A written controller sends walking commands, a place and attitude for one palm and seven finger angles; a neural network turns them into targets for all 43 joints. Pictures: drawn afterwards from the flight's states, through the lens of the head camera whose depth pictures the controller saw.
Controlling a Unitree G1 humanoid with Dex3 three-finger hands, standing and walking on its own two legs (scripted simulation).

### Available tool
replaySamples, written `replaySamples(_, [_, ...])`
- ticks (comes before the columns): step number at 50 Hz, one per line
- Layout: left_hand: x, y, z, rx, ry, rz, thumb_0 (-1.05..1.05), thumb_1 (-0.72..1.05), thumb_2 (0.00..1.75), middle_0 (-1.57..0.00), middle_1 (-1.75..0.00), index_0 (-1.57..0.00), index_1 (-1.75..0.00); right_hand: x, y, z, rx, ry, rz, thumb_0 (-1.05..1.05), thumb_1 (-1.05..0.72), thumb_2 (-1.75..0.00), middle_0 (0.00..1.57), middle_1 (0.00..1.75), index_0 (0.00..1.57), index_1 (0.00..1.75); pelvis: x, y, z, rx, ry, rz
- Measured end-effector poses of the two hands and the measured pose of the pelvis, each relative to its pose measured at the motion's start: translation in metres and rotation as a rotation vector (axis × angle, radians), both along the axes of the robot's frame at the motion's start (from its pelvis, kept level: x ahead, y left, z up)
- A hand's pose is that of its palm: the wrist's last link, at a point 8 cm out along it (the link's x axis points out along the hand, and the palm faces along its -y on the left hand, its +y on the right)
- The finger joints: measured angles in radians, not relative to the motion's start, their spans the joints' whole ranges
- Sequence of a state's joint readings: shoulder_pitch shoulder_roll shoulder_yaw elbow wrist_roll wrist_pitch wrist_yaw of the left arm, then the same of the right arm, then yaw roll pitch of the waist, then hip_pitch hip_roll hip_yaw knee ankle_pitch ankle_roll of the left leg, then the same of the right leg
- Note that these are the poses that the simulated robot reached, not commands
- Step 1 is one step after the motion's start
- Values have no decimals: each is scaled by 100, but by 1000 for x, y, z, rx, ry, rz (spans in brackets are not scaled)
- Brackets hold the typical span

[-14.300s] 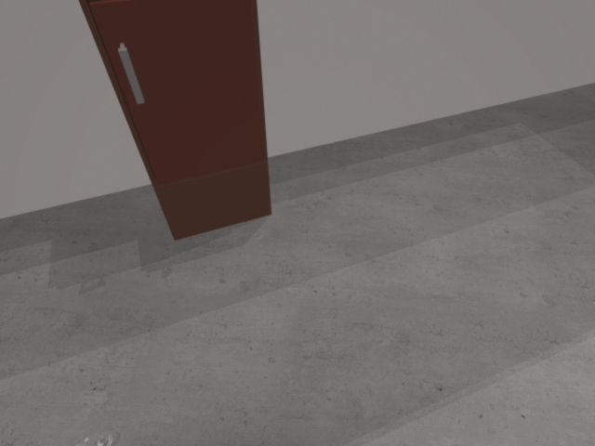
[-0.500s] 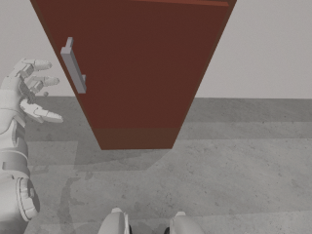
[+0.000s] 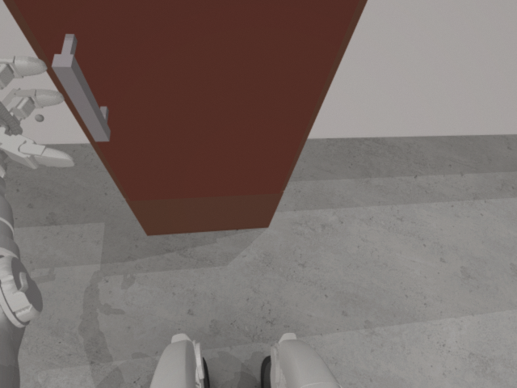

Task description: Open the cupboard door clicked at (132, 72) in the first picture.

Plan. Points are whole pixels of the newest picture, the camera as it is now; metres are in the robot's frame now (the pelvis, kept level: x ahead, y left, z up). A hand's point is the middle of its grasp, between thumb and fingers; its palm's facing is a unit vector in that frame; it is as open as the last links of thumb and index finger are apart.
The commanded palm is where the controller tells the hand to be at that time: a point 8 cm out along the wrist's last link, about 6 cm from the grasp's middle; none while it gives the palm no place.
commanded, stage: move the hooked fingers beside the handle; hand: left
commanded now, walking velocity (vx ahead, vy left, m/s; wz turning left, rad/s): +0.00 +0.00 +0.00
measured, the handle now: (87, 93) +0.53 +0.22 +0.08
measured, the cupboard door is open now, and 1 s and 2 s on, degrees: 0 0 0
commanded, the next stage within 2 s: slide the fingers in behind the handle in 0.64 s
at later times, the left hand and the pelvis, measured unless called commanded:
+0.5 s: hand (41, 121) +0.48 +0.27 +0.08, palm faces +0.03 -1.00 -0.02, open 14.0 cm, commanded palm +0.45 +0.31 +0.08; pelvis +0.01 +0.01 +0.01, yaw +0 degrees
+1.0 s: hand (58, 123) +0.48 +0.25 +0.07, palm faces +0.01 -1.00 -0.01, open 14.0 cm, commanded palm +0.46 +0.29 +0.08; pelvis +0.00 +0.00 +0.00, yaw +0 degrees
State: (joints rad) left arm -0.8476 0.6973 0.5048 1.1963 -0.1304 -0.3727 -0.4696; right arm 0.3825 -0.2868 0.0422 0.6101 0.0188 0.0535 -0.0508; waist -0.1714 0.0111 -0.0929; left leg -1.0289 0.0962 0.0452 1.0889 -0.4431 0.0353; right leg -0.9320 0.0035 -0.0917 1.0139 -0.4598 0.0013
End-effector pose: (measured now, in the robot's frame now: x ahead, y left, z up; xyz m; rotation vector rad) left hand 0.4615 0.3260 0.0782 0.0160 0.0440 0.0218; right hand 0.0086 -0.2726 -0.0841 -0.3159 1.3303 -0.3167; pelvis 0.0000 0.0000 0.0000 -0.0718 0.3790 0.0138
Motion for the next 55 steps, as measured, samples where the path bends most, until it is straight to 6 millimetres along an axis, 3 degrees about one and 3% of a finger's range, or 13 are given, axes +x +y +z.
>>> replaySamples(9, [-2,5,-6,5,-4,4,-2,-50,30,-30,-120,-30,-120,0,8,-1,18,33,-6,0,-90,-89,21,30,21,30,5,4,1,-4,7,-2])
replaySamples(19, [-1,-5,-3,-7,1,-3,-2,-50,30,-30,-120,-30,-120,19,13,0,33,-10,10,0,-90,-89,21,30,21,30,10,7,5,-2,-6,3])
replaySamples(29, [-12,-2,0,4,-2,17,-2,-50,30,-30,-120,-30,-120,31,12,0,42,-48,28,0,-90,-89,21,30,21,30,10,4,7,3,-23,4])
replaySamples(37, [-17,-4,0,2,-11,8,-2,-50,30,-30,-120,-30,-120,29,5,-1,29,-36,37,0,-90,-89,21,30,21,30,6,1,5,2,-27,13])
replaySamples(55, [-3,-29,-5,-4,-5,-4,-2,-50,30,-30,-120,-30,-120,11,4,-4,41,-10,0,0,-91,-89,20,30,20,30,5,-2,4,6,-16,4])
